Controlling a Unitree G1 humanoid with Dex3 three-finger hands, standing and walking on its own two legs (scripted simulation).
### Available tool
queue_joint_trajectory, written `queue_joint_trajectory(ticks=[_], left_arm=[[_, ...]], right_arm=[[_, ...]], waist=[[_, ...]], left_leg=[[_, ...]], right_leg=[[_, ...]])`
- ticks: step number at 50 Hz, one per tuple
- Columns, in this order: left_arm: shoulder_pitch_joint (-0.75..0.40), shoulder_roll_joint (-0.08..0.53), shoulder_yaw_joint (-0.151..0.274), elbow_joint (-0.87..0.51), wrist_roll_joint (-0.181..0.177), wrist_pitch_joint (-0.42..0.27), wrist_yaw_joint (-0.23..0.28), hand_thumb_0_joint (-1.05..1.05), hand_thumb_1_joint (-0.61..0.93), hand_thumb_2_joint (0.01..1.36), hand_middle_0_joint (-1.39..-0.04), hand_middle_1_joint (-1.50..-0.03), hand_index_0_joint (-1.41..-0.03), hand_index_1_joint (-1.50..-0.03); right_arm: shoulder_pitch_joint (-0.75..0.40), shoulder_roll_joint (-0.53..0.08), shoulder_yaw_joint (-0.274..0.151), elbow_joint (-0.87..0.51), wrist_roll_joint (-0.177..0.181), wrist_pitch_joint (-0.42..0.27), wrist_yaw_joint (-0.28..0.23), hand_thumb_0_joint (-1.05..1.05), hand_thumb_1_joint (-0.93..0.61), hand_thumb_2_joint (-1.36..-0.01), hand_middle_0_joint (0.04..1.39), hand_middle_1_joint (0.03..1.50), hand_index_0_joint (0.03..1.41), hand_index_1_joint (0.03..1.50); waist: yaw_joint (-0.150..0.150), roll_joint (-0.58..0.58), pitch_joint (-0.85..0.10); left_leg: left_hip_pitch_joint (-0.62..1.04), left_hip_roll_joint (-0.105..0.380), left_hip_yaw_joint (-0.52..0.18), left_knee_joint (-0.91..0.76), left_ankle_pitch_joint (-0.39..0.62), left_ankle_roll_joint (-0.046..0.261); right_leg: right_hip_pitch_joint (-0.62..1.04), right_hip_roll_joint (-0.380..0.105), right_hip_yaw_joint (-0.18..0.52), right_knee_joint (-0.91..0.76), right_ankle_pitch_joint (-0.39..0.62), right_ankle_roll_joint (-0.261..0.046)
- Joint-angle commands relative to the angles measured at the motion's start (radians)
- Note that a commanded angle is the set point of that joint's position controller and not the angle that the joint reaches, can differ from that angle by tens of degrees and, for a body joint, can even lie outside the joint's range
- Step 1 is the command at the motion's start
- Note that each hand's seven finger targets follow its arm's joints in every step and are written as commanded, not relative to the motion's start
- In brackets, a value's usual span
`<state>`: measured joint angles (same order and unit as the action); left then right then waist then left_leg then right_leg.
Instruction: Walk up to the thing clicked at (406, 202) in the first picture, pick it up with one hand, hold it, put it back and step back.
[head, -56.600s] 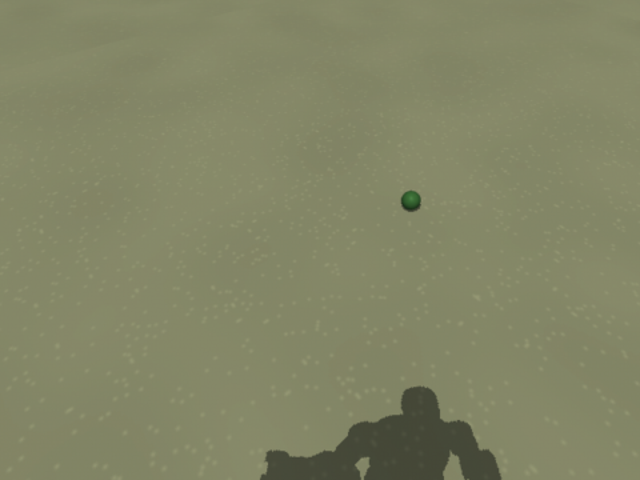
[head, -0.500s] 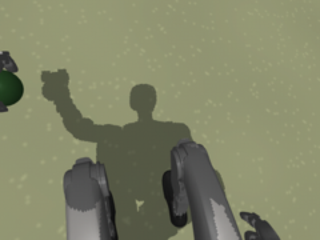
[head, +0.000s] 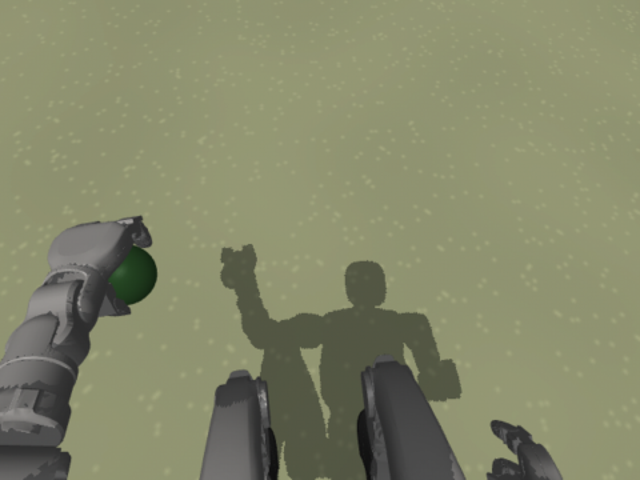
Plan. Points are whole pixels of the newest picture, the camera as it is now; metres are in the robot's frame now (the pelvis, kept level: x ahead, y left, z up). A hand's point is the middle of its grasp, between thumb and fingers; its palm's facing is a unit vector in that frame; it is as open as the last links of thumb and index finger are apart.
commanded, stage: lift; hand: left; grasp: from above
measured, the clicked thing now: (123, 274) +0.42 +0.26 -0.10
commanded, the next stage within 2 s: hold in 0.66 s
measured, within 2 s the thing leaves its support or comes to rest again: neither
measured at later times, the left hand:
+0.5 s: hand (82, 251) +0.38 +0.24 +0.06, palm faces -0.42 -0.07 -0.90, open 11.0 cm
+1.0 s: hand (62, 213) +0.39 +0.23 +0.12, palm faces -0.44 -0.07 -0.90, open 10.8 cm
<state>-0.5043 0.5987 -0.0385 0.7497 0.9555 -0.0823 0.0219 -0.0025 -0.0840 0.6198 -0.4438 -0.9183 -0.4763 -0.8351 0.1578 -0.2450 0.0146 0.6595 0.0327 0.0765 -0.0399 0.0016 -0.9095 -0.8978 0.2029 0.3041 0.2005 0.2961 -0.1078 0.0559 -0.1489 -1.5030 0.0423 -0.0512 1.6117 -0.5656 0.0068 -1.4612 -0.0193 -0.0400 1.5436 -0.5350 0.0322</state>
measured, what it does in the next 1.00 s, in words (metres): rises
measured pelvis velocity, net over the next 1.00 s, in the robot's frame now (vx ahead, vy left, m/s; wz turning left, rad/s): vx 0.07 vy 0.00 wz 0.01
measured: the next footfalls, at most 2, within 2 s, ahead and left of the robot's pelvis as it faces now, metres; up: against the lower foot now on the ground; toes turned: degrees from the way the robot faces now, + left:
none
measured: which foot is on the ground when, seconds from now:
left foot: down 0.00-1.00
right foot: down 0.00-1.00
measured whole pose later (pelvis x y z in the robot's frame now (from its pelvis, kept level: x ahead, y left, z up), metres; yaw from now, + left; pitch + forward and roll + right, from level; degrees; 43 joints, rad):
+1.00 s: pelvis +0.07 +0.00 +0.17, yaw +0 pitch +8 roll -1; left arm -0.35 0.41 -0.19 0.82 0.98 0.01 0.07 0.00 -0.05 0.51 -0.48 -0.89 -0.52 -0.80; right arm 0.24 -0.25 -0.04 0.74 0.05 0.01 -0.06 0.01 -0.90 -0.89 0.20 0.30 0.20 0.30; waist -0.04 0.04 -0.08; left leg -0.53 0.04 0.03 0.74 -0.35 -0.01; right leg -0.53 -0.02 0.00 0.71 -0.33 0.02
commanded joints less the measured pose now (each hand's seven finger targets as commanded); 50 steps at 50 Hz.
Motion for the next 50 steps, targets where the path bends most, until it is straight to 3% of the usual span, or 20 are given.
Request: queue_joint_trajectory(ticks=[1, 2, 6, 9, 13, 15, 17, 21, 24, 33, 38, 39, 41, 44, 47, 49, 50], left_arm=[[-0.276, 0.241, 0.087, -0.134, 0.0, 0.011, 0.073, 0.0, 0.446, 0.87, -0.694, -1.08, -0.765, -1.005], [-0.294, 0.214, 0.063, -0.133, 0.005, 0.01, 0.077, 0.0, 0.458, 0.884, -0.702, -1.094, -0.773, -1.02], [-0.251, 0.167, 0.027, -0.07, 0.02, 0.011, 0.089, 0.0, 0.472, 0.853, -0.712, -1.083, -0.787, -1.004], [-0.251, 0.162, 0.032, -0.059, 0.023, 0.014, 0.111, 0.0, 0.457, 0.866, -0.689, -1.113, -0.767, -1.031], [-0.273, 0.103, -0.01, -0.041, 0.031, 0.015, 0.135, 0.0, 0.501, 0.871, -0.727, -1.112, -0.806, -1.029], [-0.255, 0.133, 0.007, -0.014, 0.037, 0.019, 0.151, 0.0, 0.496, 0.869, -0.735, -1.094, -0.809, -1.016], [-0.254, 0.098, -0.016, 0.005, 0.043, 0.023, 0.159, 0.0, 0.487, 0.879, -0.719, -1.112, -0.796, -1.031], [-0.249, 0.102, -0.011, 0.007, 0.046, 0.042, 0.178, 0.0, 0.48, 0.866, -0.709, -1.105, -0.787, -1.023], [-0.203, 0.074, -0.024, 0.033, 0.042, 0.058, 0.175, 0.0, 0.452, 0.811, -0.685, -1.074, -0.766, -0.988], [-0.213, 0.036, -0.051, -0.03, 0.019, 0.08, 0.146, 0.0, 0.46, 0.756, -0.686, -1.042, -0.774, -0.948], [-0.197, 0.054, -0.043, -0.062, 0.027, 0.084, 0.134, 0.0, 0.469, 0.756, -0.702, -1.033, -0.789, -0.941], [-0.208, 0.026, -0.062, -0.078, 0.027, 0.086, 0.132, 0.0, 0.444, 0.758, -0.689, -1.008, -0.769, -0.923], [-0.209, 0.045, -0.053, -0.082, 0.033, 0.088, 0.129, 0.0, 0.426, 0.764, -0.682, -0.998, -0.76, -0.917], [-0.201, 0.053, -0.053, -0.092, 0.04, 0.085, 0.107, 0.0, 0.439, 0.763, -0.684, -1.014, -0.767, -0.927], [-0.19, 0.02, -0.076, -0.12, 0.032, 0.084, 0.083, 0.0, 0.454, 0.766, -0.691, -1.026, -0.776, -0.935], [-0.162, 0.056, -0.048, -0.123, 0.027, 0.082, 0.074, 0.0, 0.468, 0.773, -0.699, -1.024, -0.784, -0.933], [-0.157, 0.022, -0.07, -0.117, 0.028, 0.081, 0.065, 0.0, 0.453, 0.777, -0.688, -1.021, -0.772, -0.932]], right_arm=[[0.098, -0.168, -0.067, -0.04, 0.002, -0.055, -0.03, 0.0, -0.9, -0.897, 0.2, 0.3, 0.2, 0.3], [0.106, -0.166, -0.067, -0.038, 0.004, -0.063, -0.033, 0.0, -0.9, -0.897, 0.2, 0.3, 0.2, 0.3], [0.113, -0.162, -0.071, -0.027, 0.006, -0.092, -0.037, 0.0, -0.902, -0.899, 0.2, 0.3, 0.2, 0.3], [0.116, -0.16, -0.079, -0.019, 0.006, -0.109, -0.037, 0.0, -0.903, -0.899, 0.2, 0.3, 0.2, 0.3], [0.131, -0.154, -0.08, -0.013, 0.007, -0.127, -0.036, 0.0, -0.905, -0.9, 0.2, 0.3, 0.2, 0.3], [0.128, -0.158, -0.087, -0.007, 0.008, -0.131, -0.035, 0.0, -0.905, -0.9, 0.2, 0.3, 0.2, 0.3], [0.135, -0.15, -0.087, -0.001, 0.006, -0.136, -0.033, 0.0, -0.905, -0.9, 0.2, 0.3, 0.2, 0.3], [0.136, -0.151, -0.093, -0.002, 0.006, -0.137, -0.029, 0.0, -0.903, -0.898, 0.2, 0.3, 0.2, 0.3], [0.139, -0.148, -0.097, 0.001, 0.006, -0.137, -0.027, 0.0, -0.902, -0.897, 0.2, 0.3, 0.2, 0.3], [0.124, -0.146, -0.104, -0.009, 0.007, -0.126, -0.026, 0.0, -0.898, -0.894, 0.2, 0.3, 0.2, 0.3], [0.105, -0.15, -0.108, -0.011, 0.009, -0.116, -0.025, 0.0, -0.899, -0.894, 0.2, 0.3, 0.2, 0.3], [0.104, -0.143, -0.106, -0.014, 0.009, -0.113, -0.024, 0.0, -0.9, -0.893, 0.2, 0.3, 0.2, 0.3], [0.096, -0.146, -0.105, -0.012, 0.01, -0.11, -0.025, 0.0, -0.899, -0.894, 0.2, 0.3, 0.2, 0.3], [0.088, -0.149, -0.108, -0.013, 0.012, -0.105, -0.026, 0.0, -0.9, -0.894, 0.2, 0.3, 0.2, 0.3], [0.082, -0.145, -0.104, -0.02, 0.014, -0.1, -0.024, 0.0, -0.9, -0.894, 0.2, 0.3, 0.2, 0.3], [0.075, -0.148, -0.107, -0.027, 0.016, -0.096, -0.024, 0.0, -0.899, -0.893, 0.2, 0.3, 0.2, 0.3], [0.075, -0.144, -0.105, -0.029, 0.016, -0.095, -0.023, 0.0, -0.897, -0.893, 0.2, 0.3, 0.2, 0.3]], waist=[[-0.005, 0.075, -0.442], [-0.014, 0.085, -0.424], [0.0, 0.074, -0.36], [0.015, 0.073, -0.357], [0.001, 0.062, -0.313], [0.02, 0.041, -0.288], [0.016, 0.041, -0.287], [0.034, 0.028, -0.276], [0.046, 0.015, -0.266], [0.048, -0.006, -0.239], [0.067, 0.002, -0.241], [0.056, 0.002, -0.238], [0.06, -0.01, -0.227], [0.067, -0.018, -0.223], [0.062, -0.007, -0.212], [0.082, 0.009, -0.201], [0.068, -0.002, -0.191]], left_leg=[[0.48, -0.027, -0.018, -0.385, 0.022, 0.02], [0.507, -0.026, -0.02, -0.413, 0.016, 0.018], [0.581, -0.024, -0.018, -0.507, 0.035, 0.014], [0.654, -0.026, -0.011, -0.566, 0.071, 0.009], [0.723, -0.033, 0.01, -0.63, 0.109, 0.008], [0.751, -0.039, 0.023, -0.666, 0.115, 0.01], [0.789, -0.039, 0.029, -0.685, 0.167, 0.006], [0.86, -0.042, 0.032, -0.741, 0.242, 0.003], [0.897, -0.043, 0.036, -0.776, 0.284, 0.001], [1.012, -0.046, 0.051, -0.873, 0.353, 0.001], [1.079, -0.044, 0.054, -0.917, 0.403, -0.003], [1.087, -0.046, 0.055, -0.92, 0.413, -0.002], [1.097, -0.049, 0.061, -0.934, 0.413, 0.0], [1.114, -0.056, 0.07, -0.95, 0.427, 0.001], [1.149, -0.051, 0.066, -0.973, 0.463, -0.003], [1.162, -0.049, 0.066, -0.991, 0.469, -0.007], [1.167, -0.046, 0.065, -0.995, 0.479, -0.006]], right_leg=[[0.377, 0.04, 0.006, -0.322, 0.073, -0.042], [0.392, 0.041, 0.008, -0.345, 0.073, -0.042], [0.479, 0.045, 0.014, -0.438, 0.084, -0.043], [0.545, 0.046, 0.021, -0.506, 0.105, -0.043], [0.621, 0.049, 0.032, -0.594, 0.13, -0.041], [0.668, 0.048, 0.037, -0.646, 0.121, -0.041], [0.704, 0.048, 0.04, -0.667, 0.163, -0.041], [0.782, 0.049, 0.04, -0.72, 0.228, -0.041], [0.835, 0.05, 0.042, -0.754, 0.264, -0.041], [0.942, 0.052, 0.048, -0.85, 0.329, -0.04], [0.981, 0.054, 0.038, -0.878, 0.359, -0.044], [0.992, 0.053, 0.042, -0.886, 0.373, -0.042], [1.003, 0.052, 0.044, -0.903, 0.377, -0.04], [1.044, 0.049, 0.052, -0.928, 0.395, -0.036], [1.049, 0.054, 0.044, -0.933, 0.416, -0.041], [1.064, 0.056, 0.04, -0.944, 0.41, -0.043], [1.06, 0.059, 0.039, -0.941, 0.418, -0.044]])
